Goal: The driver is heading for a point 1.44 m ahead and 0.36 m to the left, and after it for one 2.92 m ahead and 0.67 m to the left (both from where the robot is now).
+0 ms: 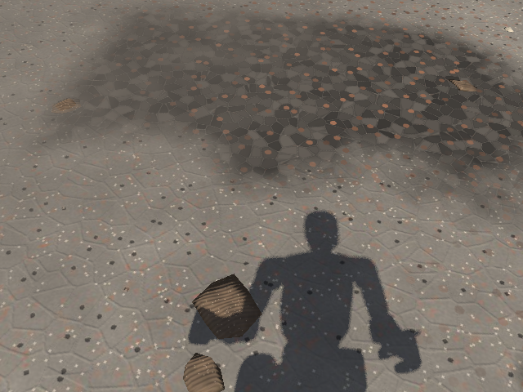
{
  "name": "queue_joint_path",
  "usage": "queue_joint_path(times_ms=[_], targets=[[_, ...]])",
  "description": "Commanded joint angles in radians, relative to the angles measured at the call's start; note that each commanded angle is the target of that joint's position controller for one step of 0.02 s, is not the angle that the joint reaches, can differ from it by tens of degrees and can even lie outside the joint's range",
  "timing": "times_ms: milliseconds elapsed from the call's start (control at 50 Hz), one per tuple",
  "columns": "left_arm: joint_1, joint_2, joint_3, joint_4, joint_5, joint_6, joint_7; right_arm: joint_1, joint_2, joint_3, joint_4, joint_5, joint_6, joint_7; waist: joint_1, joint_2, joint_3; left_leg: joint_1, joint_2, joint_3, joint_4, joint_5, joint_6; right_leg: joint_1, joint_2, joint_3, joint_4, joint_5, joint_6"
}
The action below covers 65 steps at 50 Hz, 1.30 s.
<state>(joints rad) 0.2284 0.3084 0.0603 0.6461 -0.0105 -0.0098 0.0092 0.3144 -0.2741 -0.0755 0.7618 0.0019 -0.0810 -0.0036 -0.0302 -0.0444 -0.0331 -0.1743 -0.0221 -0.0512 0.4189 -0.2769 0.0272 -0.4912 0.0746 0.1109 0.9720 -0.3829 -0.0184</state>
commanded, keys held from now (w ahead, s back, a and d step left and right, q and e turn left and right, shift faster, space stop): w+q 0.94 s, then w+e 0.06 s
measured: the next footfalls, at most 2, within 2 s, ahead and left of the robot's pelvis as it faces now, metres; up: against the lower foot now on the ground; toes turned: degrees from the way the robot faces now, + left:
right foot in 0.26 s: +0.22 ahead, -0.15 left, +0.00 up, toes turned +7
left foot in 0.74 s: +0.47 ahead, +0.17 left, +0.00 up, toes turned +23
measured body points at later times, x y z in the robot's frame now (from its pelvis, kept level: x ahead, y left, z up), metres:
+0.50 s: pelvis +0.21 -0.04 +0.00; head +0.23 -0.04 +0.45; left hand +0.21 +0.25 -0.11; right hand +0.41 -0.28 -0.10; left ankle +0.24 +0.12 -0.67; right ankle +0.18 -0.16 -0.74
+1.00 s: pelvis +0.46 +0.10 +0.00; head +0.48 +0.13 +0.45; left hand +0.49 +0.42 -0.09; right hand +0.67 -0.11 -0.10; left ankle +0.43 +0.15 -0.74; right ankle +0.64 -0.02 -0.67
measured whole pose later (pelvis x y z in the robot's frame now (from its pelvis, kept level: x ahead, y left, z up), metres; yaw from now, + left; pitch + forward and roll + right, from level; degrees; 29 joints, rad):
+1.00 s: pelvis +0.46 +0.10 +0.00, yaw +30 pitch +1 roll +0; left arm 0.12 0.32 0.04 0.68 0.02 -0.09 0.00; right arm 0.31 -0.29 -0.05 0.68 0.01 -0.05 0.01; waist -0.04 -0.03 0.06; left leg -0.20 -0.12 -0.08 0.36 -0.16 0.11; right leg -0.66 -0.11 0.08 0.94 -0.18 0.05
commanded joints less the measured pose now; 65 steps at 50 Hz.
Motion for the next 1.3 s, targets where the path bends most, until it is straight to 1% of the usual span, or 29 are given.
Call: queue_joint_path(times_ms=[20, 100, 160, 200, 240, 260, 280, 300, 320, 360, 400, 520, 640, 680, 720, 740, 760, 780, 800, 820, 840, 880, 940, 1060, 1160, 1220, 1260, 1280, 1300], targets=[[-0.111, 0.075, 0.021, -0.091, 0.013, -0.054, -0.015, -0.002, -0.135, -0.018, -0.053, 0.005, -0.010, -0.007, -0.011, 0.164, 0.119, 0.116, 0.240, -0.329, -0.278, -0.137, 0.169, -0.295, -0.103, -0.043, 0.016, 0.139, 0.035], [-0.224, 0.002, -0.007, -0.116, 0.003, -0.082, -0.030, 0.046, -0.166, -0.023, -0.038, 0.017, 0.008, -0.014, -0.052, 0.195, 0.110, 0.010, 0.173, -0.202, -0.260, 0.066, 0.159, -0.076, -0.072, -0.110, -0.287, 0.217, 0.067], [-0.243, 0.035, 0.005, -0.118, -0.013, -0.092, -0.041, 0.094, -0.198, -0.030, -0.026, 0.026, 0.016, -0.009, -0.053, 0.207, 0.095, -0.014, 0.201, -0.237, -0.225, 0.069, 0.163, 0.060, -0.045, -0.111, -0.409, 0.222, 0.070], [-0.192, 0.066, 0.020, -0.106, -0.023, -0.098, -0.041, 0.083, -0.200, -0.029, -0.027, 0.033, 0.022, -0.009, -0.005, 0.212, 0.079, -0.025, 0.222, -0.276, -0.189, 0.075, 0.141, 0.178, -0.052, -0.091, -0.490, 0.259, 0.046], [-0.047, 0.111, 0.046, -0.069, -0.019, -0.099, -0.024, 0.072, -0.159, -0.016, -0.034, 0.027, 0.022, -0.008, 0.081, 0.185, 0.005, -0.092, 0.162, -0.235, -0.033, 0.189, 0.087, 0.434, -0.074, -0.084, -0.553, 0.254, 0.001], [0.120, 0.165, 0.062, -0.051, -0.002, -0.098, -0.010, 0.047, -0.089, 0.007, -0.060, 0.008, 0.017, -0.004, 0.165, 0.089, -0.129, -0.223, 0.094, -0.173, 0.246, 0.088, 0.042, 0.681, -0.236, 0.068, -0.551, 0.193, -0.056], [0.217, 0.265, 0.084, -0.020, 0.022, -0.082, -0.012, 0.125, -0.005, 0.032, -0.103, 0.026, 0.002, -0.015, 0.143, -0.241, -0.269, -0.501, -0.017, -0.046, 0.570, -0.248, -0.011, 0.894, -0.484, 0.472, -0.640, -0.042, -0.193], [0.209, 0.183, 0.066, -0.008, 0.023, -0.083, -0.020, 0.124, -0.105, 0.006, -0.087, 0.051, 0.000, -0.020, 0.144, -0.204, -0.202, -0.597, 0.031, -0.095, 0.751, -0.278, -0.020, 0.804, -0.492, 0.591, -0.710, -0.199, -0.224], [0.154, 0.121, 0.046, -0.006, 0.014, -0.083, -0.019, 0.062, -0.150, -0.010, -0.090, 0.055, 0.004, -0.016, 0.132, -0.146, -0.075, -0.645, 0.071, -0.096, 0.805, -0.192, -0.011, 0.706, -0.459, 0.449, -0.715, -0.160, -0.198], [0.061, 0.057, 0.027, 0.000, 0.018, -0.082, -0.019, 0.011, -0.123, -0.009, -0.085, 0.034, 0.013, -0.010, 0.090, -0.080, 0.028, -0.607, 0.116, -0.074, 0.775, -0.063, -0.015, 0.550, -0.369, 0.236, -0.753, 0.065, -0.165], [0.021, 0.038, 0.024, 0.013, 0.024, -0.090, -0.017, -0.004, -0.084, -0.005, -0.089, 0.033, 0.029, 0.001, 0.058, -0.087, 0.067, -0.554, 0.139, -0.061, 0.747, 0.004, -0.017, 0.455, -0.327, 0.097, -0.797, 0.225, -0.150], [0.012, 0.094, 0.043, 0.066, 0.014, -0.103, -0.010, -0.124, -0.045, 0.016, -0.147, 0.020, 0.038, 0.026, 0.051, -0.024, 0.112, -0.551, 0.140, -0.029, 0.486, 0.214, -0.038, 0.408, -0.322, -0.114, -0.847, 0.432, -0.162], [0.080, 0.159, 0.058, 0.119, -0.011, -0.082, -0.003, -0.302, -0.061, 0.021, -0.224, 0.023, 0.033, 0.065, 0.091, 0.007, 0.146, -0.479, 0.102, 0.067, 0.238, 0.269, 0.026, 0.508, -0.349, -0.241, -0.811, 0.547, -0.115], [0.088, 0.192, 0.066, 0.125, -0.015, -0.066, 0.001, -0.284, -0.096, 0.004, -0.238, 0.020, 0.038, 0.069, 0.060, -0.022, 0.094, -0.387, 0.040, 0.124, 0.221, 0.176, 0.066, 0.565, -0.350, -0.278, -0.691, 0.870, -0.095], [0.081, 0.212, 0.068, 0.119, -0.021, -0.048, 0.009, -0.078, -0.167, -0.038, -0.199, 0.022, 0.049, 0.060, -0.066, -0.031, -0.038, -0.089, -0.047, 0.168, 0.182, 0.142, 0.123, 0.522, -0.321, -0.320, -0.375, 1.087, -0.062], [0.094, 0.186, 0.055, 0.106, -0.011, -0.050, 0.015, 0.095, -0.228, -0.072, -0.158, 0.026, 0.061, 0.042, -0.149, 0.016, -0.123, 0.209, -0.028, 0.081, 0.164, 0.155, 0.163, 0.319, -0.285, -0.322, -0.103, 0.915, -0.024], [0.194, 0.029, 0.006, 0.054, 0.037, -0.066, 0.002, 0.088, -0.343, -0.086, -0.156, 0.034, 0.061, 0.026, -0.027, 0.312, -0.200, 0.549, 0.245, -0.445, 0.110, 0.045, 0.318, -0.124, -0.107, -0.289, 0.289, -0.086, 0.042], [0.139, 0.084, 0.002, 0.033, 0.010, -0.104, -0.012, 0.114, -0.300, -0.068, -0.202, 0.026, 0.043, 0.032, -0.077, 0.245, -0.402, 0.627, 0.366, -0.840, -0.079, -0.158, 0.422, -0.242, -0.033, -0.030, 0.459, -0.236, 0.042], [0.019, 0.155, 0.022, 0.001, -0.031, -0.122, -0.019, 0.086, -0.235, -0.050, -0.187, 0.015, 0.028, 0.037, -0.104, 0.155, -0.264, 0.544, 0.332, -0.714, -0.127, -0.142, 0.350, -0.327, -0.087, 0.005, 0.448, -0.129, 0.026], [-0.013, 0.139, 0.013, -0.014, -0.031, -0.132, -0.016, 0.035, -0.213, -0.043, -0.182, 0.017, 0.020, 0.036, -0.064, 0.101, -0.139, 0.392, 0.290, -0.583, -0.132, -0.063, 0.314, -0.319, -0.128, -0.009, 0.360, -0.037, 0.012], [-0.015, 0.130, 0.012, -0.003, -0.006, -0.135, -0.007, -0.036, -0.187, -0.034, -0.191, 0.014, 0.016, 0.034, -0.016, 0.041, -0.071, 0.241, 0.250, -0.486, -0.131, 0.063, 0.286, -0.259, -0.164, -0.012, 0.273, 0.017, 0.015], [0.019, 0.140, 0.021, 0.010, 0.017, -0.115, -0.006, -0.105, -0.157, -0.022, -0.212, -0.006, 0.013, 0.029, 0.046, 0.076, -0.037, 0.073, 0.202, -0.390, -0.167, 0.234, 0.277, -0.135, -0.191, -0.004, 0.191, 0.069, 0.027], [0.004, 0.100, 0.010, 0.009, 0.032, -0.087, -0.003, -0.088, -0.167, -0.024, -0.184, 0.006, 0.006, 0.016, 0.054, 0.068, -0.001, -0.049, 0.171, -0.295, -0.195, 0.352, 0.284, -0.105, -0.183, -0.038, 0.071, 0.127, 0.072], [-0.183, 0.039, -0.022, -0.010, 0.010, -0.092, -0.027, -0.005, -0.168, -0.010, -0.110, 0.006, 0.002, 0.002, -0.045, 0.110, 0.055, -0.067, 0.127, -0.126, -0.220, 0.240, 0.196, -0.034, -0.154, -0.090, -0.322, 0.559, 0.072], [-0.283, 0.067, -0.018, -0.056, -0.007, -0.098, -0.054, 0.068, -0.191, -0.014, -0.046, 0.004, 0.008, 0.008, -0.082, 0.100, 0.110, 0.177, 0.236, -0.153, -0.179, 0.294, 0.190, -0.183, -0.142, -0.080, -0.419, 0.437, 0.001], [-0.244, 0.076, -0.013, -0.062, -0.008, -0.097, -0.070, 0.057, -0.204, -0.020, -0.029, 0.006, 0.024, -0.001, -0.047, 0.115, 0.083, 0.273, 0.257, -0.112, -0.098, 0.545, 0.158, -0.146, -0.104, -0.101, -0.443, 0.289, -0.049], [-0.058, 0.124, 0.017, -0.016, -0.002, -0.093, -0.065, 0.015, -0.210, -0.018, -0.041, 0.001, 0.036, -0.009, 0.060, 0.114, -0.049, 0.243, 0.200, -0.030, 0.125, 0.905, 0.116, 0.140, -0.027, -0.167, -0.472, 0.301, -0.097], [0.093, 0.174, 0.038, 0.011, -0.001, -0.090, -0.057, 0.007, -0.191, -0.007, -0.061, -0.010, 0.036, -0.018, 0.129, 0.080, -0.156, 0.092, 0.166, 0.010, 0.348, 0.821, 0.078, 0.406, -0.099, -0.056, -0.453, 0.367, -0.148], [0.188, 0.282, 0.066, 0.013, 0.006, -0.086, -0.052, 0.100, -0.115, 0.019, -0.100, -0.022, 0.014, -0.013, 0.104, -0.141, -0.285, -0.307, 0.001, 0.067, 0.745, 0.325, -0.015, 0.783, -0.341, 0.412, -0.487, 0.282, -0.321]])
